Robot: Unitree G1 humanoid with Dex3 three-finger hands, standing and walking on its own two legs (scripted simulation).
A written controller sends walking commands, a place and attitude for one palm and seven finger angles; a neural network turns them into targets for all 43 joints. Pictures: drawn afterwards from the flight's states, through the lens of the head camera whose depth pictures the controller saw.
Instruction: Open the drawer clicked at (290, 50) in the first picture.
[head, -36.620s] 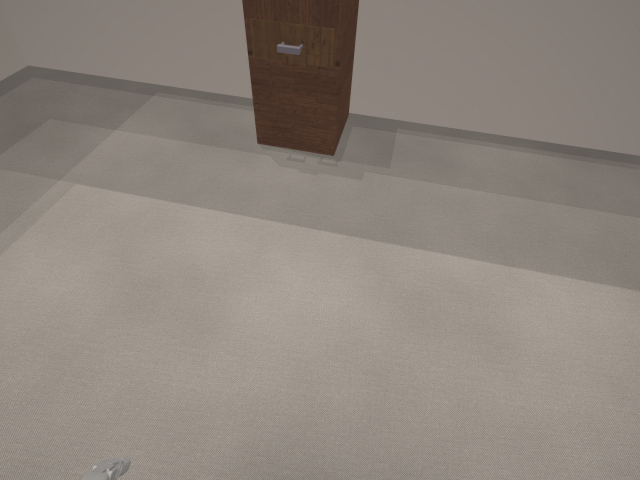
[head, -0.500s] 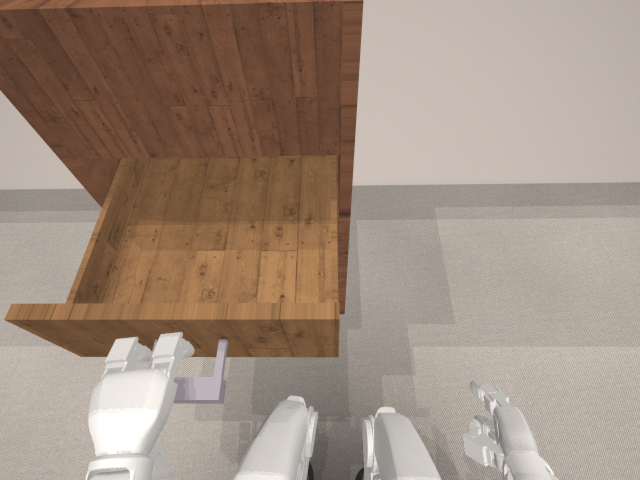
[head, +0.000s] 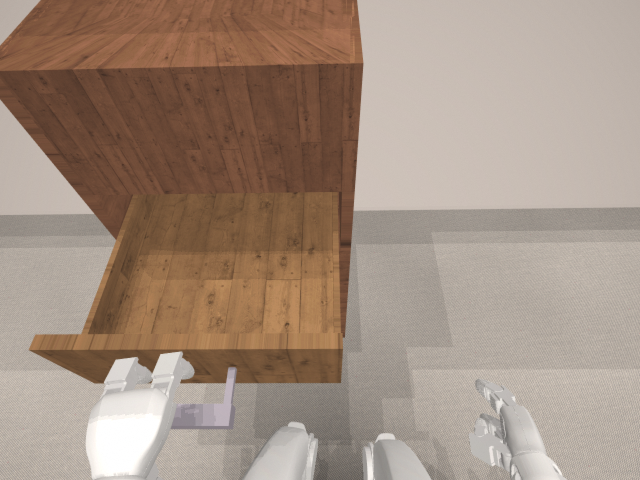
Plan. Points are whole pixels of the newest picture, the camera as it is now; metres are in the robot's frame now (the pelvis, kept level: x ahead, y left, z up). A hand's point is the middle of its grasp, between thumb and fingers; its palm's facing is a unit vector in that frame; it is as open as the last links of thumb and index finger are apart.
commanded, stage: lift the hand off the handle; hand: left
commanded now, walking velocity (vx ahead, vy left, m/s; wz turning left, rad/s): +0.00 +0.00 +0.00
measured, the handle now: (197, 396) +0.23 +0.20 -0.08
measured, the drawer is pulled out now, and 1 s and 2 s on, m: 0.25 0.25 0.25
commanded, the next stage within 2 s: draw the hand back to the body in 1.68 s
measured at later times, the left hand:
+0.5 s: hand (142, 431) +0.17 +0.23 -0.01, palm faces -0.07 -0.11 -0.99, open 13.8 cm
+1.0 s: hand (137, 422) +0.18 +0.22 +0.03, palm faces -0.02 -0.11 -0.99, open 13.8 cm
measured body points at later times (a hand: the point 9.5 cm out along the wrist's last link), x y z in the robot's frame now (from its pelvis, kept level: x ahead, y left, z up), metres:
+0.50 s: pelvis +0.01 +0.00 +0.02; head +0.07 -0.02 +0.47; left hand +0.17 +0.23 +0.04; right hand +0.22 -0.22 -0.08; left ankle +0.02 +0.09 -0.61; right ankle +0.02 -0.09 -0.61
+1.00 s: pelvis +0.01 -0.01 +0.05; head +0.04 -0.04 +0.49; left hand +0.17 +0.22 +0.08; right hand +0.22 -0.23 -0.05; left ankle +0.02 +0.09 -0.61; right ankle +0.02 -0.09 -0.61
